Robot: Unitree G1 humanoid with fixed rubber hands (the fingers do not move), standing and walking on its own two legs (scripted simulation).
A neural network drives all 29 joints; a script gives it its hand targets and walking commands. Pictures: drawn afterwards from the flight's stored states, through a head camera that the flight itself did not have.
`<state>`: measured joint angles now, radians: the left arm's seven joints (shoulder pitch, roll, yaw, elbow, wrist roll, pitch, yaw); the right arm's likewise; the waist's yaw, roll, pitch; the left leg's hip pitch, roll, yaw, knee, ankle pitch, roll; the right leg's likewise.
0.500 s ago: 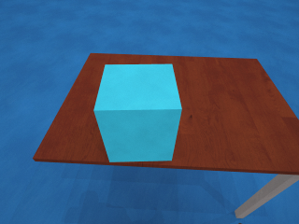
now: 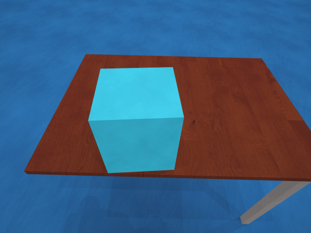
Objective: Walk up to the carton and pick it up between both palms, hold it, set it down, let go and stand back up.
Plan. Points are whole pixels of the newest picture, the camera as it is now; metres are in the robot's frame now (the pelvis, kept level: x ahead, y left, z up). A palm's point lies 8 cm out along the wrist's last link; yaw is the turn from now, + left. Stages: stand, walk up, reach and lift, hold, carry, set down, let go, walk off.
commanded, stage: stand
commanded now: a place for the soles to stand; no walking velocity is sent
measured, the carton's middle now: (139, 121) +0.44 +0.05 +0.04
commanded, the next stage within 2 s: reach and lift in 0.32 s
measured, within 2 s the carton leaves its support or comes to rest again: neither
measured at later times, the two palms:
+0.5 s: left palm out of the picture +0.16 +0.26 -0.09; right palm out of the picture +0.14 -0.27 -0.09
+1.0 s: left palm (56, 225) +0.18 +0.25 -0.05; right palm (247, 226) +0.16 -0.22 -0.05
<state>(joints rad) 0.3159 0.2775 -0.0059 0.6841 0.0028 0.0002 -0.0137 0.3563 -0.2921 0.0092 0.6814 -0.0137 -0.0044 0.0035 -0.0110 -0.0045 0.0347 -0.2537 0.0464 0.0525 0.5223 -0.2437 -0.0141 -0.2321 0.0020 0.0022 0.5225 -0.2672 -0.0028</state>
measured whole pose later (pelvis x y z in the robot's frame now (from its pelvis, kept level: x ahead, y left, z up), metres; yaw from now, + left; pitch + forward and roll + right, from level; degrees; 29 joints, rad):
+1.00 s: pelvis +0.02 +0.01 +0.01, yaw -1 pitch -5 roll +0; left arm 0.25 0.25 0.03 0.41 -0.05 0.09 0.01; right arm 0.31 -0.16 -0.03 0.52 0.00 -0.18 0.01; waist 0.02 -0.03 0.08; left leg -0.04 0.03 0.08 0.32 -0.19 -0.01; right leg -0.04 -0.01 0.02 0.34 -0.21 0.01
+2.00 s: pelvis +0.03 +0.01 +0.01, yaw +0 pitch -4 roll +0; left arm 0.11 0.24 0.06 0.03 -0.19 0.16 -0.01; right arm 0.13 -0.14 0.05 0.12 0.22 -0.01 -0.14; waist 0.07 -0.01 0.04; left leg -0.06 0.04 0.06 0.32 -0.19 -0.01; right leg -0.02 -0.01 0.00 0.27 -0.19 0.01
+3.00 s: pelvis +0.01 +0.00 +0.01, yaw +0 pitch +0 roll -1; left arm -0.71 0.37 0.16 0.42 -0.19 0.59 0.00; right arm -0.71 -0.29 0.05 0.54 0.43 0.37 -0.19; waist 0.02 -0.02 -0.01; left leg -0.17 0.05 0.04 0.35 -0.17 -0.02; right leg -0.12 0.01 -0.01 0.30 -0.17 0.00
